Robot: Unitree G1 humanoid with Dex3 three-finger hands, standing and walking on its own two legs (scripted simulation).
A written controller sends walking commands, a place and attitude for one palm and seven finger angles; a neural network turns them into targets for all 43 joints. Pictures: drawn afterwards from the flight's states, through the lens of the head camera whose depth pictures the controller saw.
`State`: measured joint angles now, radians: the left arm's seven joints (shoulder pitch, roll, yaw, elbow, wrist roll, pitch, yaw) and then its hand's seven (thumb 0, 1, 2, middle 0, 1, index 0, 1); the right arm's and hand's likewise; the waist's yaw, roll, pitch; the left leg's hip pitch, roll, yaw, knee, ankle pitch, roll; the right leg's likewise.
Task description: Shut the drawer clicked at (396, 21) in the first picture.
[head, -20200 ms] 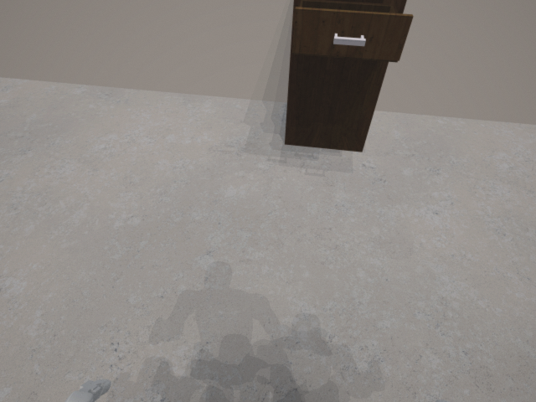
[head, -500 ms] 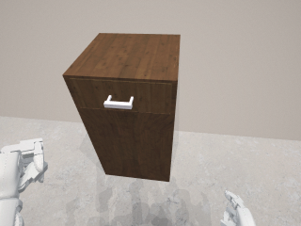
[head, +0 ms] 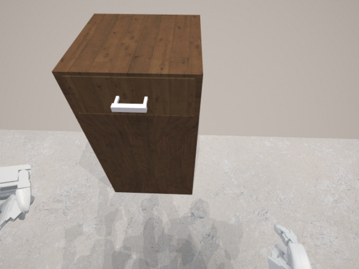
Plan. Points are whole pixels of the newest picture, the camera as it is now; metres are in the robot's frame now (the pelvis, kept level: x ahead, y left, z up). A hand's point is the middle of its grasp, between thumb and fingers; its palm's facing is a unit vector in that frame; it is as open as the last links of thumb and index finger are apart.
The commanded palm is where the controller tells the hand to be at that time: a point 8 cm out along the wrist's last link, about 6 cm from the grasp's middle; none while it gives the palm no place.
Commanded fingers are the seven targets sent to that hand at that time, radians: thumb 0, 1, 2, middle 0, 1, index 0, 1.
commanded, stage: step back with the hand held close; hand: left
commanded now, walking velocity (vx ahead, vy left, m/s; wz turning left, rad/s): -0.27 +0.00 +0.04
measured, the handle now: (130, 103) +0.60 +0.21 -0.01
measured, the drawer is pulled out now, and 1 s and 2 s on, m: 0.00 0.00 0.00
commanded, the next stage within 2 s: stop stepping back and stand still in 1.40 s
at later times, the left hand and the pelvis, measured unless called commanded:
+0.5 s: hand (10, 237) +0.14 +0.24 +0.16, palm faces +0.40 -0.75 -0.52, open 3.2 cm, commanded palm +0.06 +0.28 +0.18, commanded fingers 0.00 0.90 0.90 -1.40 -1.60 -1.40 -1.60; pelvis -0.06 -0.01 -0.02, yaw +2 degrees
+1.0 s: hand out of the picture +0.07 +0.23 +0.16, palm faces +0.42 -0.78 -0.47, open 3.2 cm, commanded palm +0.00 +0.26 +0.18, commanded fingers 0.00 0.90 0.90 -1.40 -1.60 -1.40 -1.60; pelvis -0.12 -0.02 -0.01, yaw +1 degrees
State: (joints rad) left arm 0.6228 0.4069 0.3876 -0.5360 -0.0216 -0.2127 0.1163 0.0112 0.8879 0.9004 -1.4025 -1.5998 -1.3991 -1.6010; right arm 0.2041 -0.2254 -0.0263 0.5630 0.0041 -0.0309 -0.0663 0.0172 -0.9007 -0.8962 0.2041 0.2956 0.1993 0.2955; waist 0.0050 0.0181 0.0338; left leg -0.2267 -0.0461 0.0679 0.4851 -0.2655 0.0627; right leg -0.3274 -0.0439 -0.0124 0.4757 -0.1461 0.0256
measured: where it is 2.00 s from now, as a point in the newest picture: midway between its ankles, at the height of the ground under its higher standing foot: outside the picture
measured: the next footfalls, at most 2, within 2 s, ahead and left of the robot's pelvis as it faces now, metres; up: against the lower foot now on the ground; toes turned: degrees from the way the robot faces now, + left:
right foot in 0.92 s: -0.15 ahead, -0.14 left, +0.00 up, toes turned +7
right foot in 1.74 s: -0.37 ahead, -0.05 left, +0.00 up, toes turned -9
